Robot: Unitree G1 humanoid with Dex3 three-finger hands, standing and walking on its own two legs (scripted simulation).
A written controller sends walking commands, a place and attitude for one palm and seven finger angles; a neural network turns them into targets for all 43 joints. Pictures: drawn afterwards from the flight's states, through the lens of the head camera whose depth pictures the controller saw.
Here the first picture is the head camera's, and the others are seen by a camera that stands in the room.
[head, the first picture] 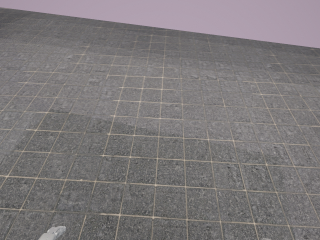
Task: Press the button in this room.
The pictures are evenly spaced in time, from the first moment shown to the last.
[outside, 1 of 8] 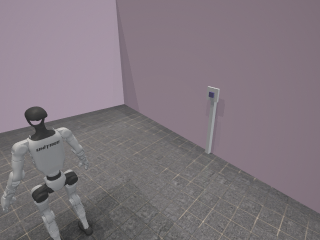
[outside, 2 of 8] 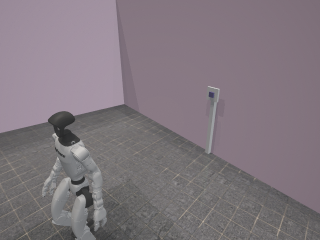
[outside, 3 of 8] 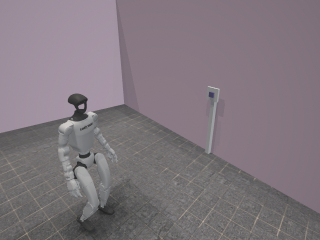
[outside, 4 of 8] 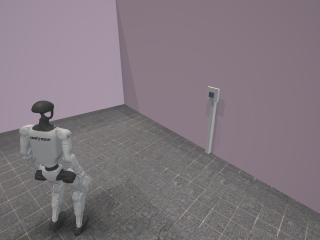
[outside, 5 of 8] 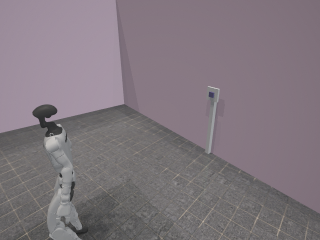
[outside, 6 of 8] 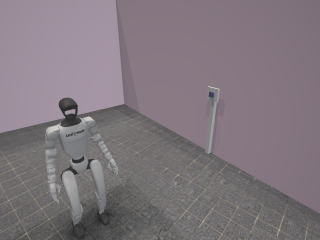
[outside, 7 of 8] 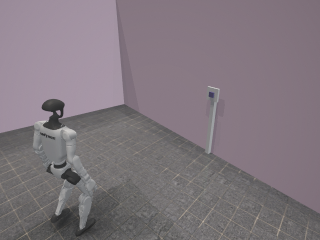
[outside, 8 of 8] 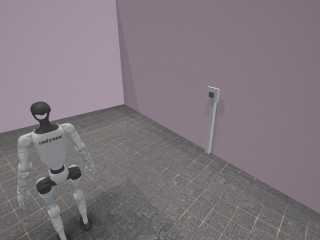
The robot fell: no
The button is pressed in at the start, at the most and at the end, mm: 0 0 0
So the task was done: no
